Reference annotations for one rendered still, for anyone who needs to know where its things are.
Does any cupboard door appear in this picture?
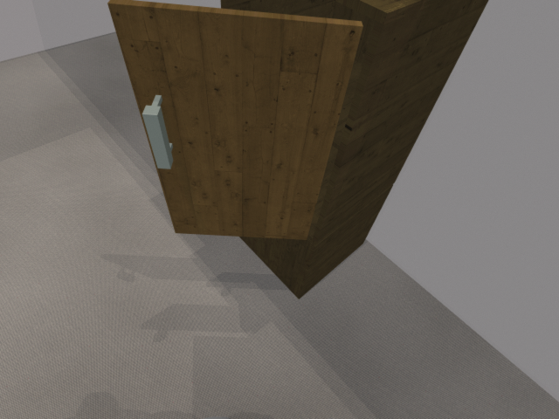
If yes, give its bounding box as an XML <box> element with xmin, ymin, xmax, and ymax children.
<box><xmin>107</xmin><ymin>0</ymin><xmax>363</xmax><ymax>240</ymax></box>

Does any handle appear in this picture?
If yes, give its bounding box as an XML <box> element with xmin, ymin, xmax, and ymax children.
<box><xmin>142</xmin><ymin>95</ymin><xmax>173</xmax><ymax>169</ymax></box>

